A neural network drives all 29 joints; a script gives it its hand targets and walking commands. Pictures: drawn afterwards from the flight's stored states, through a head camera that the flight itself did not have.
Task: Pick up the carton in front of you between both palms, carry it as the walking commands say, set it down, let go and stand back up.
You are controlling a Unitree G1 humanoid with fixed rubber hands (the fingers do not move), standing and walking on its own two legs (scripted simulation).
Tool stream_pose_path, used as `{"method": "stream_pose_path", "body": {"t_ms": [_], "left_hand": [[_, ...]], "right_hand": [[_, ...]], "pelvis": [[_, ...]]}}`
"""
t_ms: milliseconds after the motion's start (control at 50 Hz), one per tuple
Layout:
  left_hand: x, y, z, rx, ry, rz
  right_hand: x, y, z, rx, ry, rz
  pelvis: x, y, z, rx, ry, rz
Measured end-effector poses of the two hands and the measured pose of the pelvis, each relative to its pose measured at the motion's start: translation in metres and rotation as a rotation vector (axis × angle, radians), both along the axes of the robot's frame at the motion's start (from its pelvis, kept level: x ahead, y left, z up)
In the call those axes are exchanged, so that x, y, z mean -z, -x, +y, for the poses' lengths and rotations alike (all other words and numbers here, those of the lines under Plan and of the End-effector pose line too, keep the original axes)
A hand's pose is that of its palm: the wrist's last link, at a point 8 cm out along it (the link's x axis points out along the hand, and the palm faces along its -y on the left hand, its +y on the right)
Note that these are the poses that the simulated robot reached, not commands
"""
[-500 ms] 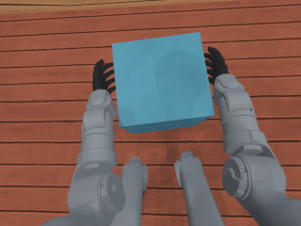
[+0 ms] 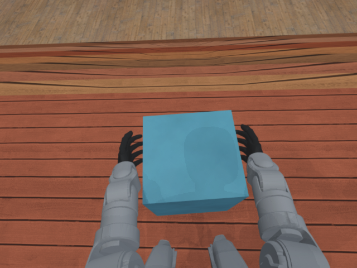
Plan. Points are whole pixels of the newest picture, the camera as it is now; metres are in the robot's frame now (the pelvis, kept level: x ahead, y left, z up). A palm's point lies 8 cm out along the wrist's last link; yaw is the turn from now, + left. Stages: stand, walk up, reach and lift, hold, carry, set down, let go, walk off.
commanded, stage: reach and lift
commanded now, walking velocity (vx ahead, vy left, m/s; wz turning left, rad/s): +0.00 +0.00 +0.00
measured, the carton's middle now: (189, 169) +0.37 -0.01 -0.10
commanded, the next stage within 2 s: hold in 1.46 s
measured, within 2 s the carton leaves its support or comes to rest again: neither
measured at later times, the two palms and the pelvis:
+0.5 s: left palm (99, 154) +0.33 +0.15 +0.11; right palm (272, 148) +0.32 -0.15 +0.10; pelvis +0.04 +0.00 +0.09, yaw +0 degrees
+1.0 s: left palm (98, 153) +0.33 +0.15 +0.12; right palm (276, 146) +0.32 -0.15 +0.12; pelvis +0.03 +0.00 +0.09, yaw +0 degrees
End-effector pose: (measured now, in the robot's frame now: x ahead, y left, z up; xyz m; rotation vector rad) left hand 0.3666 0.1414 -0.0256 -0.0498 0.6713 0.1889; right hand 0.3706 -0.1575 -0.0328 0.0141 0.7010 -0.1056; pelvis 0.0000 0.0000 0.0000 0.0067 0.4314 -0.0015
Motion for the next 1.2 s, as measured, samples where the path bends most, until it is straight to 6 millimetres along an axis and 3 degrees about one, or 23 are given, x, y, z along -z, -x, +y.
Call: {"method": "stream_pose_path", "body": {"t_ms": [280,500,820,1200], "left_hand": [[-0.082,0.021,0.007,0.033,-0.014,-0.007],[-0.135,0.035,0.011,0.071,-0.042,-0.021],[-0.142,0.042,0.009,0.066,-0.041,-0.003],[-0.151,0.036,0.009,0.077,-0.061,-0.002]], "right_hand": [[-0.084,0.027,0.007,0.020,0.007,-0.007],[-0.136,0.046,0.011,0.015,0.038,-0.022],[-0.144,0.052,0.009,0.017,0.034,-0.006],[-0.153,0.044,0.009,0.000,0.054,-0.006]], "pelvis": [[-0.064,-0.031,0.003,0.003,0.007,-0.227],[-0.087,-0.039,0.004,0.000,0.010,-0.416],[-0.087,-0.022,0.002,0.004,0.008,-0.488],[-0.092,-0.037,0.000,0.000,0.008,-0.498]]}}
